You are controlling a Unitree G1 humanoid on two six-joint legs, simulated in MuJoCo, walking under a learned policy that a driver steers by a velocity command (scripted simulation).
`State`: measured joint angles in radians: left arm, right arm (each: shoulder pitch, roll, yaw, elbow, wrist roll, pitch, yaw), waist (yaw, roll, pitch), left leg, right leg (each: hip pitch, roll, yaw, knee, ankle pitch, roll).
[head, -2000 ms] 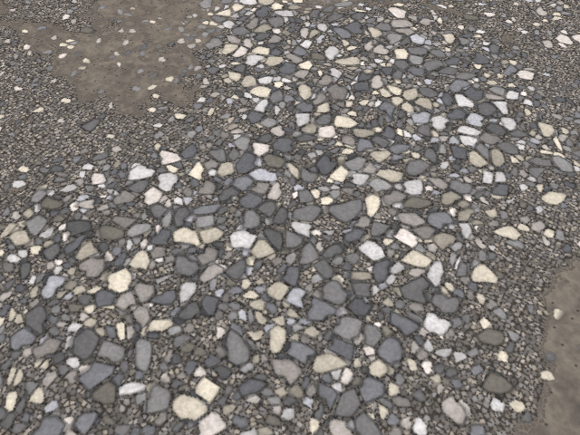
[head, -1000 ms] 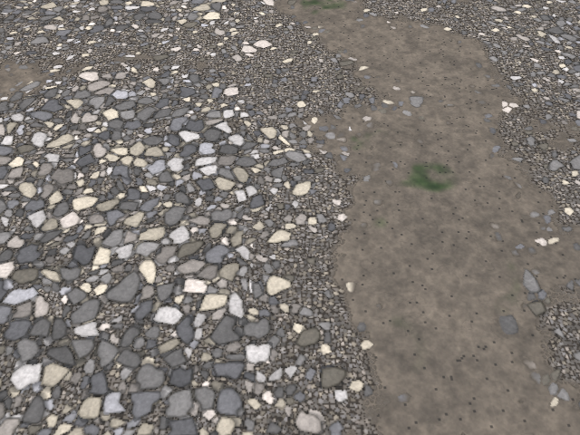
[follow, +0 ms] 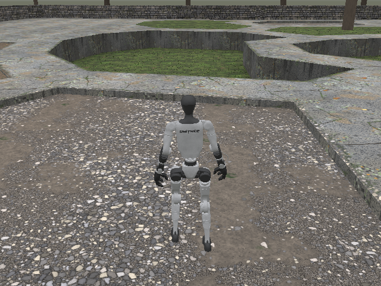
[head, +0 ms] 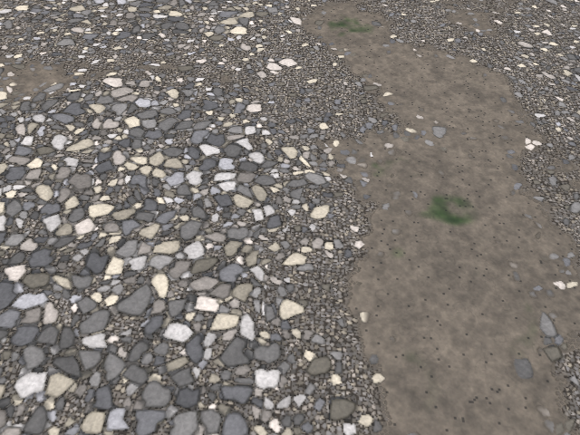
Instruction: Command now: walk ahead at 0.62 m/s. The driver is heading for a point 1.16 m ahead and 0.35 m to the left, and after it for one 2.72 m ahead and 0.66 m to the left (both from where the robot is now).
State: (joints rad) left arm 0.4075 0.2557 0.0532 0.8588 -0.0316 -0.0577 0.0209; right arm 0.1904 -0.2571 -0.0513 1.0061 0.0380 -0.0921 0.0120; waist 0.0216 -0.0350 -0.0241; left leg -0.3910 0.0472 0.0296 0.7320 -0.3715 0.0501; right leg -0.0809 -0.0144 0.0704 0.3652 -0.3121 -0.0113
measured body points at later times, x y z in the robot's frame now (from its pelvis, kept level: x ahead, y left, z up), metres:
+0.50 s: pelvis +0.28 +0.03 -0.03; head +0.33 +0.04 +0.42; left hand +0.55 +0.24 -0.10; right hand +0.16 -0.20 -0.16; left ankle +0.04 +0.13 -0.74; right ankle +0.47 -0.07 -0.72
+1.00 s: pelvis +0.75 +0.03 -0.04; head +0.78 +0.04 +0.41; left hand +0.64 +0.26 -0.18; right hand +0.99 -0.16 -0.14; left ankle +0.92 +0.08 -0.73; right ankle +0.49 -0.06 -0.71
